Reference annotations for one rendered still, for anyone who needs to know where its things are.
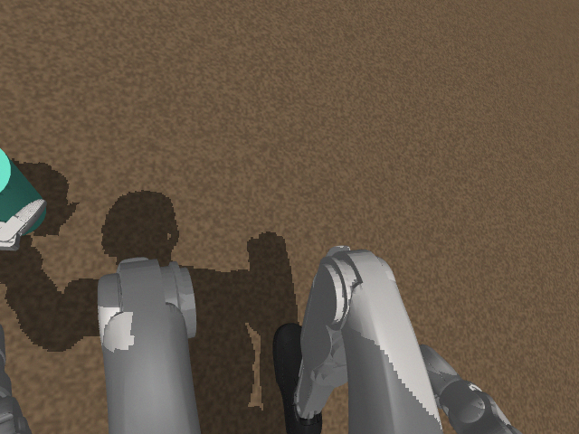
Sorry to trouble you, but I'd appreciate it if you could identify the can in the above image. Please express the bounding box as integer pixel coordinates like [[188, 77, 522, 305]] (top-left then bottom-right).
[[0, 148, 46, 236]]

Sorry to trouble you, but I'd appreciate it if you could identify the left robot arm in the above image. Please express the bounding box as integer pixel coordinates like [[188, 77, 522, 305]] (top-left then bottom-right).
[[0, 324, 32, 434]]

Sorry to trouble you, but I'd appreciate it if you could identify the left robot hand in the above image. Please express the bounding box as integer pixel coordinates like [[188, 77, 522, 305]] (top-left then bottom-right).
[[0, 199, 47, 250]]

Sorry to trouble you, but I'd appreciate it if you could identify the right robot hand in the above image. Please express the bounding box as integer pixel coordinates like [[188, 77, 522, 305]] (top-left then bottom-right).
[[419, 344, 462, 409]]

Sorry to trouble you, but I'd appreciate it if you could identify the right robot foot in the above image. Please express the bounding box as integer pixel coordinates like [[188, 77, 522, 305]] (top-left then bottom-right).
[[272, 323, 322, 434]]

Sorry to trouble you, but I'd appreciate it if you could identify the right robot arm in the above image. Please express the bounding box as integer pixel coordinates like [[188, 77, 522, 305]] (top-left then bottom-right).
[[439, 380, 523, 434]]

